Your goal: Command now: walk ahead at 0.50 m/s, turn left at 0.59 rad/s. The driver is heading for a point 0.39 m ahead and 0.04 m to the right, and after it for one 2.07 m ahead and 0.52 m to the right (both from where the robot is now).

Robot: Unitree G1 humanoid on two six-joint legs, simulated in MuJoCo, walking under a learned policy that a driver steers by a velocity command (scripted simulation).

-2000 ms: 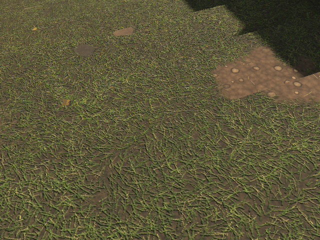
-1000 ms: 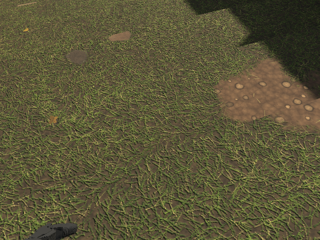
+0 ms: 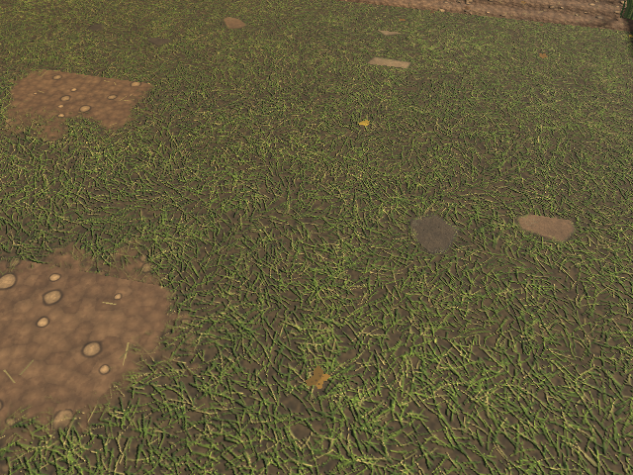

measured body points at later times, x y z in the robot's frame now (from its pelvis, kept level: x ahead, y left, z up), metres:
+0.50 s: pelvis +0.24 +0.04 -0.02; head +0.24 +0.05 +0.43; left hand +0.22 +0.29 -0.16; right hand +0.36 -0.19 -0.13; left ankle +0.20 +0.14 -0.72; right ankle +0.13 -0.11 -0.64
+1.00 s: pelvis +0.55 +0.01 -0.17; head +0.56 +0.02 +0.28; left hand +0.61 +0.26 -0.32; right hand +0.57 -0.23 -0.31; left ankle +0.53 +0.18 -0.79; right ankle +0.55 -0.06 -0.91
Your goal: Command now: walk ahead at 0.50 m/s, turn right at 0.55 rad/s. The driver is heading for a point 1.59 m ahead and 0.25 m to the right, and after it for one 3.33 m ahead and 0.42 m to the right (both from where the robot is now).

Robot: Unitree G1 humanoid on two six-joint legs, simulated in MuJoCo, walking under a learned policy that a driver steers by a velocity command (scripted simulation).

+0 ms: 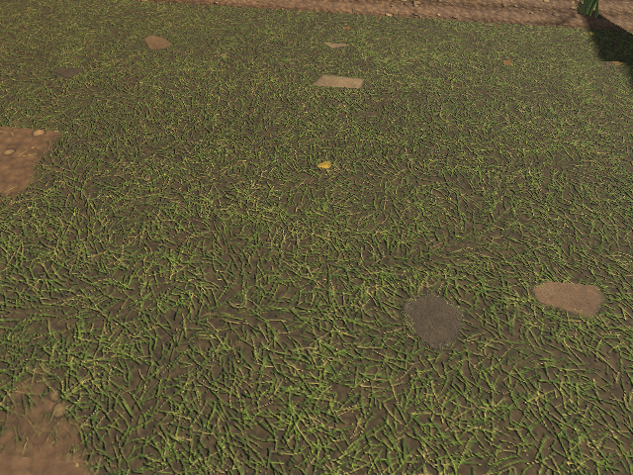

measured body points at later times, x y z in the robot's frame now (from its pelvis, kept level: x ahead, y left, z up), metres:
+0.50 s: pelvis +0.26 +0.04 +0.01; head +0.27 +0.03 +0.46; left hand +0.51 +0.19 -0.09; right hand +0.15 -0.20 -0.12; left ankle +0.26 +0.15 -0.73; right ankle +0.34 -0.13 -0.67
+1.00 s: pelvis +0.48 -0.11 -0.05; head +0.48 -0.11 +0.40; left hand +0.54 +0.11 -0.19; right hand +0.55 -0.38 -0.15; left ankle +0.69 -0.06 -0.73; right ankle +0.34 -0.15 -0.73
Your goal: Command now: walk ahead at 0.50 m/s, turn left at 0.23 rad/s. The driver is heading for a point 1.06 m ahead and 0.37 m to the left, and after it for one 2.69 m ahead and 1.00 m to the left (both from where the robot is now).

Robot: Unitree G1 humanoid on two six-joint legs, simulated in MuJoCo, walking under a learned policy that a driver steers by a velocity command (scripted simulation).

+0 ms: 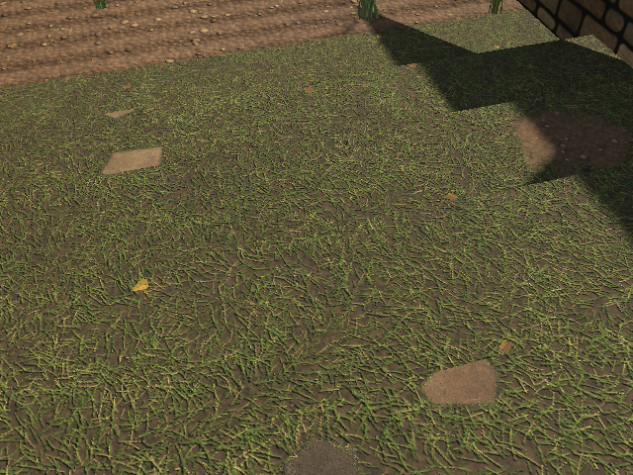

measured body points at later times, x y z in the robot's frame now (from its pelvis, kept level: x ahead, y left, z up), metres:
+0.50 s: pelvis +0.34 +0.07 -0.14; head +0.37 +0.06 +0.31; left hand +0.50 +0.34 -0.22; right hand +0.42 -0.17 -0.28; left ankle +0.25 +0.14 -0.87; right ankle +0.56 -0.01 -0.85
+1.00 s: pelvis +0.43 +0.11 -0.13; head +0.46 +0.13 +0.32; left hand +0.39 +0.43 -0.22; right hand +0.70 -0.04 -0.23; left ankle +0.40 +0.18 -0.87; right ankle +0.55 +0.00 -0.85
